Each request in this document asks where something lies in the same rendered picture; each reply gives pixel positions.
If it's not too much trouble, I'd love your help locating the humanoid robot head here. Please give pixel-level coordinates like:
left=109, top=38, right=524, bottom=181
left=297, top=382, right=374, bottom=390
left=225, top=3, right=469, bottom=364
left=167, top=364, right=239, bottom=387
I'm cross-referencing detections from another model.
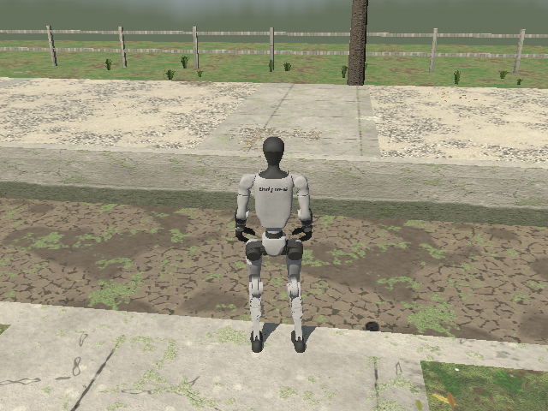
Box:
left=259, top=137, right=289, bottom=179

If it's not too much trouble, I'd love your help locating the right robot upper arm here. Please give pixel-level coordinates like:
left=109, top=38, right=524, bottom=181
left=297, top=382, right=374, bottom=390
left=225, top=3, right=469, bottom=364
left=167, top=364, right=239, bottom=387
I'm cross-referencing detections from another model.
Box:
left=291, top=174, right=311, bottom=221

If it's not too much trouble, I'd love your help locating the right robot hand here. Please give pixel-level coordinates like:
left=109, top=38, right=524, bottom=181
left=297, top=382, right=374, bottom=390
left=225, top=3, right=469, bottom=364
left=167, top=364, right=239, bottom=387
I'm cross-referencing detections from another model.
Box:
left=292, top=227, right=312, bottom=241

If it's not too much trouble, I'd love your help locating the robot right forearm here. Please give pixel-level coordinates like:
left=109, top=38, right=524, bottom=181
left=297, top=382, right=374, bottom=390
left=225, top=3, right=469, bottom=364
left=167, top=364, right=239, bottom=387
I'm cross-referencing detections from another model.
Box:
left=301, top=208, right=313, bottom=232

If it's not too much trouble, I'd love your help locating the left robot foot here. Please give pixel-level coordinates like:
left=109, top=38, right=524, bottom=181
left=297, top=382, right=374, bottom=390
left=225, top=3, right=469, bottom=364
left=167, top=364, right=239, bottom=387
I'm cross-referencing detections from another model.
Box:
left=250, top=331, right=263, bottom=353

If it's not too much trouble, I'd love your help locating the left robot upper arm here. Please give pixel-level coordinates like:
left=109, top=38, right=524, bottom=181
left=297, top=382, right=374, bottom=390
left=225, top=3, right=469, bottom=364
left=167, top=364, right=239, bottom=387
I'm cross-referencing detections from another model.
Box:
left=236, top=173, right=256, bottom=220

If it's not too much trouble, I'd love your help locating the left robot hand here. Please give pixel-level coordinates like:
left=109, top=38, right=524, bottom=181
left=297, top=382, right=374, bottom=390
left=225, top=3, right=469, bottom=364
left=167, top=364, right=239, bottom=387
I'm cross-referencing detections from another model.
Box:
left=235, top=227, right=255, bottom=242

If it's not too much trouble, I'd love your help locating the robot left forearm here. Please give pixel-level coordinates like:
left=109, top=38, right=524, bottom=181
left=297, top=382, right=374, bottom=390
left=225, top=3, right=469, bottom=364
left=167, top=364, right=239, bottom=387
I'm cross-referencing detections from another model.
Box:
left=235, top=207, right=247, bottom=232

